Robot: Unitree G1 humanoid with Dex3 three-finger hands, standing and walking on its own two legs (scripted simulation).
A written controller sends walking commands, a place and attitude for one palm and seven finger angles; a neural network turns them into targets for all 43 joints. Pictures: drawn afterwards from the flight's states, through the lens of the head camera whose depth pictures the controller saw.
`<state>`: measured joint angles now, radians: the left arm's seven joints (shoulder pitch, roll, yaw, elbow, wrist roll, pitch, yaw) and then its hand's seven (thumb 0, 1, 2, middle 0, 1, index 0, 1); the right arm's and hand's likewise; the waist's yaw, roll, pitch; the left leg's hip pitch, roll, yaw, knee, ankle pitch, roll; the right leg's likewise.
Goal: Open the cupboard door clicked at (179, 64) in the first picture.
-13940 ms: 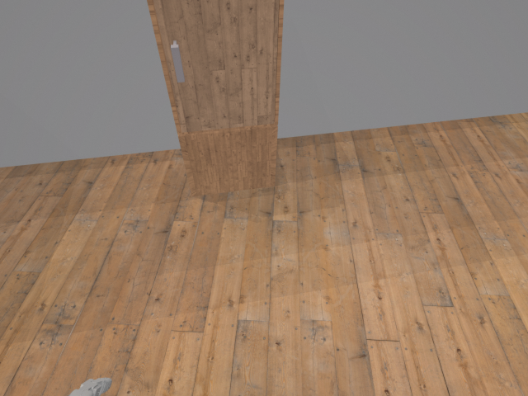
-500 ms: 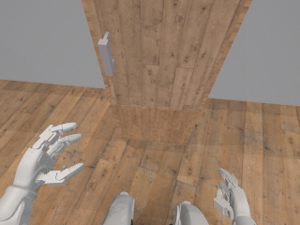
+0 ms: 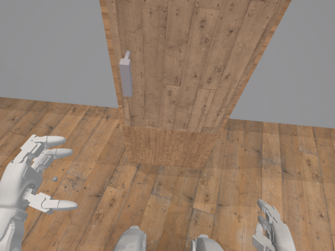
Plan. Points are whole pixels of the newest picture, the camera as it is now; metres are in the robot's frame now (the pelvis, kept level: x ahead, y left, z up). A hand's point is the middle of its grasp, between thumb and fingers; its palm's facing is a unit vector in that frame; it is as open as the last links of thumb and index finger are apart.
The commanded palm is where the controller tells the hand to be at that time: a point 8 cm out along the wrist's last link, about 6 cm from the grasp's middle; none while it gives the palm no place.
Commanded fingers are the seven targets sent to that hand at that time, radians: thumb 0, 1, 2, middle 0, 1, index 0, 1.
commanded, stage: raise the hand with hooked fingers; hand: left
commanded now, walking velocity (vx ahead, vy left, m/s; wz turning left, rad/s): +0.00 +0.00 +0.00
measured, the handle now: (128, 73) +0.58 +0.16 +0.05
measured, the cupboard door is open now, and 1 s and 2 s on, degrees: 0 0 0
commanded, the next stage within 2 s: move the hooked fingers beside the handle in 0.90 s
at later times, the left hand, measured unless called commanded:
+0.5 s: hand (46, 151) +0.30 +0.28 +0.07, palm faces +0.00 -1.00 -0.03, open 13.9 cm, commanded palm +0.27 +0.32 +0.07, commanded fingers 0.00 -0.50 0.30 -0.30 -1.20 -0.30 -1.20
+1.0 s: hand (58, 154) +0.29 +0.26 +0.07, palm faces +0.02 -1.00 -0.03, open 13.9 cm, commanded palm +0.27 +0.30 +0.07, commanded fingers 0.00 -0.50 0.30 -0.30 -1.20 -0.30 -1.20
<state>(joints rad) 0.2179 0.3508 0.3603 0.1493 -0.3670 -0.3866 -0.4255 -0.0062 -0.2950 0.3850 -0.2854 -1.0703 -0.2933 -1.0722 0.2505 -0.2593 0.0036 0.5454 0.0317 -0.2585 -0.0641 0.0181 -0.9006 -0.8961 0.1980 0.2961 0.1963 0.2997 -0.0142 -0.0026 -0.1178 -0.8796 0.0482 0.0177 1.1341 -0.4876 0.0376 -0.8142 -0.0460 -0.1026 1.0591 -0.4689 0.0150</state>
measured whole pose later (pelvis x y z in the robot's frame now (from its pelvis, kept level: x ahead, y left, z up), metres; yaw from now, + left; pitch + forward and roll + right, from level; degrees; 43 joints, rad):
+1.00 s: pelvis +0.01 -0.02 +0.01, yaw +0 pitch +13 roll -2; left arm -0.01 0.41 0.44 0.45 -0.37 -0.33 -0.53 -0.01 -0.49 0.30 -0.30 -1.20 -0.31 -1.20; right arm 0.27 -0.27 0.03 0.54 0.03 -0.18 -0.07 0.02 -0.90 -0.90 0.20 0.30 0.20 0.30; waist -0.01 0.02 -0.11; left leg -0.82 0.06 0.01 1.05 -0.46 0.01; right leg -0.77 -0.03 -0.10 0.99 -0.46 -0.01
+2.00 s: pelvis +0.01 +0.00 +0.00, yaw -2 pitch +19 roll -3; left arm -0.62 0.52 0.45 0.97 -0.20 -0.38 -0.43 -0.02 -0.49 0.30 -0.30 -1.20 -0.30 -1.20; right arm 0.32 -0.26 0.03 0.61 0.01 -0.05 -0.05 0.01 -0.90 -0.90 0.20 0.30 0.20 0.30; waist -0.10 0.01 -0.11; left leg -0.97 0.06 0.04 1.11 -0.48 0.03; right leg -0.92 -0.02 -0.07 1.04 -0.45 0.01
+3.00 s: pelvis +0.01 +0.00 -0.01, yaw -3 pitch +24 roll -5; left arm -0.86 0.67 0.50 1.15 -0.13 -0.37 -0.42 -0.02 -0.49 0.30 -0.30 -1.20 -0.30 -1.20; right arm 0.38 -0.27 0.05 0.62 0.00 0.07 -0.02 0.01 -0.90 -0.90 0.20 0.30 0.20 0.30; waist -0.17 0.02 -0.10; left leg -1.09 0.09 0.02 1.16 -0.50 0.03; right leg -1.03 0.00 -0.08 1.06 -0.45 0.01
